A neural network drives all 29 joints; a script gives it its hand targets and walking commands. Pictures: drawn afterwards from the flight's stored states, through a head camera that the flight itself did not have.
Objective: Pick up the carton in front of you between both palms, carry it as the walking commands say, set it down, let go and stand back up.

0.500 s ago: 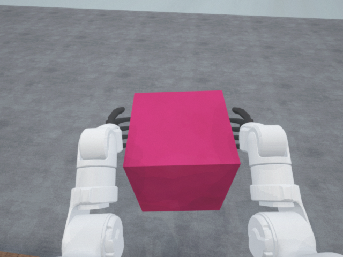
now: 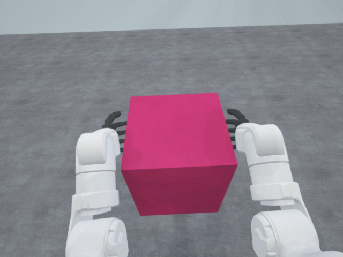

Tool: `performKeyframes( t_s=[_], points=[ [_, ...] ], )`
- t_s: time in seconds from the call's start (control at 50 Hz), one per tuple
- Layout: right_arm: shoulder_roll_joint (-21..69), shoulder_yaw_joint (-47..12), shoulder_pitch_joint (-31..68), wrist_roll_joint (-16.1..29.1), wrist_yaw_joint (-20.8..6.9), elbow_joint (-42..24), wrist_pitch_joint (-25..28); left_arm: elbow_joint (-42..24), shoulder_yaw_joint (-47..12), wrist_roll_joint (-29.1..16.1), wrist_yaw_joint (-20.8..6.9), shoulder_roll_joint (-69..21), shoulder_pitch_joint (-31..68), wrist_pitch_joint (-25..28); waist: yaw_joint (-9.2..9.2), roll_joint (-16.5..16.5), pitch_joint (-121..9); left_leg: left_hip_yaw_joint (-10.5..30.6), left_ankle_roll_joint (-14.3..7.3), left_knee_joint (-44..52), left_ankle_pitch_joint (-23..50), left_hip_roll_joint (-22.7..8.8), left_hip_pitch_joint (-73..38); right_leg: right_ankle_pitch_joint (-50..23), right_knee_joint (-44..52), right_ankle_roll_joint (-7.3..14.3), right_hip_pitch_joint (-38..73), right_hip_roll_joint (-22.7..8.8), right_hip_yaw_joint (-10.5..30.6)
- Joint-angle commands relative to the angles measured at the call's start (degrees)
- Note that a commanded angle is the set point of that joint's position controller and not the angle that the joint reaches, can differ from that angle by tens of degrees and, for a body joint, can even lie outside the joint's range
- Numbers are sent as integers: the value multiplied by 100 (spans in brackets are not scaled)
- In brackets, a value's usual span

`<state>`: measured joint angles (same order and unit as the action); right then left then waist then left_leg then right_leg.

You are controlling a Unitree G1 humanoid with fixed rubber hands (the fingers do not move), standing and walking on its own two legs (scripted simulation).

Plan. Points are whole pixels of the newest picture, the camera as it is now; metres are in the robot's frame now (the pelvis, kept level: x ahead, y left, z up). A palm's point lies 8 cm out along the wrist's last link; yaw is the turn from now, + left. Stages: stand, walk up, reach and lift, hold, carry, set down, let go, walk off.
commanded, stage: carry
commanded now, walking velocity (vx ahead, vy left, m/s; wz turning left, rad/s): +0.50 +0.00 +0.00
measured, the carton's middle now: (176, 157) +0.35 -0.03 +0.05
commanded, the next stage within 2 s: none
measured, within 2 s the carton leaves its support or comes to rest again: neither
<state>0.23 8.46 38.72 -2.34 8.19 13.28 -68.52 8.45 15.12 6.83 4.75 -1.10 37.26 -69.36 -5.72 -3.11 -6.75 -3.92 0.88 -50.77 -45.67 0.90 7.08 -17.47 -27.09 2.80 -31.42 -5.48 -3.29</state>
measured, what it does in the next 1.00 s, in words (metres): goes down: right foot 0.12 m lower, then left foot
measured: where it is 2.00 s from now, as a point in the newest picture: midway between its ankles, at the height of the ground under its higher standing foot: (175, 142)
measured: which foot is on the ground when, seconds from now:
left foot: down 0.00-0.06, up 0.08-0.52, down 0.54-1.00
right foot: up 0.00-0.00, down 0.02-0.54, up 0.56-1.00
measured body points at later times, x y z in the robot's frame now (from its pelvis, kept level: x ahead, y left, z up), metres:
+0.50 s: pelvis +0.29 -0.06 -0.06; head +0.35 -0.06 +0.38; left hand +0.64 +0.11 +0.00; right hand +0.65 -0.20 +0.00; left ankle +0.45 +0.02 -0.76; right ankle +0.15 -0.10 -0.78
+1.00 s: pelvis +0.60 -0.10 -0.04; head +0.57 -0.09 +0.41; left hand +0.90 +0.05 +0.05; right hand +0.89 -0.25 +0.05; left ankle +0.47 +0.00 -0.78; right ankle +0.71 -0.22 -0.76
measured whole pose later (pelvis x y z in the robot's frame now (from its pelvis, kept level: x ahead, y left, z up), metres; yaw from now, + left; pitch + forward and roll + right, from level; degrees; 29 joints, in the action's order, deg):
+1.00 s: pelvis +0.60 -0.10 -0.04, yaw -2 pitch +4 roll -1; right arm 9.0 9.9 16.3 -7.5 4.7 -9.4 -68.4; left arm -12.3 10.1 7.2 5.5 -8.1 14.4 -68.1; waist 0.0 0.1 -8.6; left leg -5.9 -0.8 -15.2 -19.6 -1.0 -0.6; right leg 5.1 -26.6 -1.2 -28.0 -3.4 -9.6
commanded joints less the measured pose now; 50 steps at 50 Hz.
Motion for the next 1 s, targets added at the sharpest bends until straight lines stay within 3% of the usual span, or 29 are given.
performKeyframes(
  t_s=[0.0, 0.02, 0.04, 0.06, 0.08, 0.1, 0.12, 0.14, 0.16, 0.18, 0.22, 0.26, 0.34, 0.42, 0.44, 0.48, 0.5, 0.52, 0.54, 0.56, 0.58, 0.6, 0.64, 0.72, 0.82, 0.92, 0.98],
  points=[
    [6588, -3272, 3925, 2597, -1623, -448, 307, 450, -3139, -2007, -1182, -5674, 3016, 162, 897, 288, -1484, 198, -485, -1999, 4743, -448, 461, 398, 482, -84, 2735, 357, -822],
    [6547, -3236, 4014, 2588, -1585, -501, 352, 386, -3125, -2092, -1232, -5666, 3208, 199, 1044, -299, -1550, 153, -295, -3521, 1991, -141, 1588, 470, -67, -130, 3535, -173, -144],
    [6595, -3116, 4248, 2603, -1521, -495, 290, 415, -3112, -2257, -1231, -5580, 3479, 185, 497, -1230, -1778, 557, -133, -4342, 306, -116, 3442, -2009, -1734, -266, 4968, -979, 976],
    [6562, -3111, 4321, 2626, -1420, -489, 219, 296, -3202, -2426, -1192, -5528, 3695, 191, 806, -1538, -2500, 540, 25, -5028, 702, -30, 4113, -823, -1322, 402, 5391, -1624, 2314],
    [6579, -3192, 4577, 2683, -1337, -864, 212, -21, -3397, -2639, -1169, -5691, 3858, 246, 1076, -1463, -2542, 600, 22, -4871, 1187, -85, 4593, 2005, -84, 788, 4989, -1777, 3577],
    [6634, -3250, 4865, 2702, -1248, -1125, 235, -355, -3470, -2809, -1173, -5936, 4161, 263, 914, -498, -2269, 710, 16, -4462, 1733, -305, 4341, 3065, 376, 592, 4206, -1533, 3512],
    [6722, -3303, 4909, 2704, -1183, -1384, 246, -777, -3592, -2964, -1160, -6090, 4541, 314, 798, -727, -2356, 657, -28, -4212, 1806, -380, 4127, 2910, 344, 757, 3871, -1625, 3537],
    [6756, -3322, 4851, 2675, -1116, -1586, 275, -1085, -3696, -3083, -1156, -6268, 4675, 319, 827, -512, -2376, 741, -105, -4021, 2145, -509, 4002, 2572, 118, 814, 3643, -1471, 3113],
    [6753, -3309, 4645, 2615, -1053, -1722, 300, -1295, -3757, -3152, -1158, -6403, 4646, 324, 795, -407, -2336, 694, -162, -3570, 2522, -551, 3954, 2152, -10, 735, 3431, -1207, 2489],
    [6774, -3333, 4407, 2553, -1007, -1783, 327, -1428, -3840, -3195, -1156, -6487, 4507, 342, 758, -393, -2383, 609, -172, -3169, 2589, -557, 3978, 1785, -71, 767, 3454, -1119, 2185],
    [6764, -3443, 3900, 2369, -943, -1846, 426, -1496, -4015, -3195, -1172, -6551, 4068, 408, 883, -456, -2533, 383, -251, -2729, 2350, -518, 4326, 867, -225, 984, 3927, -1006, 1955],
    [6738, -3592, 3432, 2192, -929, -1815, 554, -1466, -4232, -3164, -1221, -6562, 3612, 518, 955, -396, -2632, 320, -286, -2371, 2429, -512, 4685, 114, -398, 1039, 4420, -996, 1806],
    [6575, -3845, 2871, 1906, -1038, -1816, 823, -1438, -4682, -3142, -1341, -6570, 3222, 793, 1048, -220, -2347, 48, -375, -1025, 3298, -384, 4643, -1018, -376, 810, 4574, -719, 1288],
    [6248, -3922, 2636, 1771, -1143, -1875, 967, -1437, -4962, -3108, -1397, -6377, 3046, 963, 1127, -201, -1883, -517, -438, 1087, 4175, 95, 3578, -1790, -357, 581, 4362, -359, 666],
    [6148, -3922, 2583, 1760, -1162, -1907, 970, -1417, -4985, -3089, -1391, -6300, 3009, 986, 1083, -303, -1832, -687, -503, 1539, 4357, 238, 3098, -2142, -418, 495, 4228, -330, 490],
    [5886, -3899, 2601, 1799, -1200, -1991, 933, -1391, -4997, -3073, -1359, -6135, 2954, 989, 650, -517, -2076, -787, -641, 2296, 4711, 369, 1424, -2837, -1016, 197, 3795, -424, 160],
    [5767, -3889, 2579, 1849, -1217, -2033, 902, -1443, -4993, -3060, -1337, -6015, 3015, 966, 363, -370, -2382, -769, -658, 2698, 5055, 254, 162, -2243, -1780, 24, 3298, -362, -186],
    [5647, -3850, 2552, 1891, -1247, -2041, 851, -1468, -4969, -3015, -1314, -5884, 3049, 920, 211, 106, -2638, 358, -766, 2444, 5521, -649, -1198, -99, -2728, -80, 2159, -180, -172],
    [5456, -3770, 2547, 1830, -1248, -1841, 793, -1281, -4919, -2984, -1277, -5972, 2950, 825, 294, 1562, -3277, 3044, -1908, 2209, 6362, -2429, -3062, 4173, -4374, -437, 29, 658, 15],
    [5576, -3781, 2331, 1973, -1274, -1610, 729, -1198, -4774, -2898, -1242, -5720, 2825, 759, 207, 1610, -3298, 3877, -2213, 2789, 5300, -2386, -3303, 4917, -5150, -328, -771, 905, 435],
    [5662, -3840, 2494, 2117, -1317, -1763, 692, -1266, -4696, -2878, -1202, -5756, 2930, 705, 291, 1380, -2812, 3382, -1982, 2900, 5025, -2152, -2949, 4663, -5125, -221, -1184, 617, 525],
    [5826, -3926, 2783, 2285, -1361, -1931, 625, -1262, -4577, -2824, -1157, -5765, 2982, 653, 353, 796, -2489, 2857, -1702, 2954, 5339, -1989, -2413, 4381, -4715, -206, -1123, 425, 478],
    [6040, -4030, 3128, 2512, -1421, -2225, 465, -1264, -4378, -2603, -1070, -5817, 2769, 540, 439, 475, -2183, 2125, -1262, 3231, 5514, -1778, -1670, 3986, -3748, -263, -668, 215, 398],
    [6218, -3944, 2883, 2609, -1591, -2317, 189, -1196, -4205, -2266, -993, -5988, 2109, 342, 500, 766, -2031, 1361, -1070, 3598, 5796, -1620, -1380, 3786, -2324, -461, -262, 310, -16],
    [6309, -3748, 1800, 2283, -1832, -2193, -32, -1490, -4405, -2058, -1051, -6276, 1444, 182, 468, 1165, -1543, 614, -823, 3740, 6124, -1344, -1521, 2690, -1056, -570, -379, 264, -373],
    [6210, -3825, 930, 1918, -1864, -2373, -17, -2066, -4849, -2309, -1259, -6337, 1182, 77, 425, 1383, -961, 191, -749, 3780, 5792, -1283, -1319, 2183, -179, -446, -43, 297, -681],
    [6100, -3949, 434, 1734, -1819, -2563, 19, -2137, -4948, -2398, -1419, -6268, 682, 50, 512, 1205, -974, -99, -567, 2985, 6072, -1257, -1016, 2186, 489, -303, 1086, 443, -1011]
  ],
)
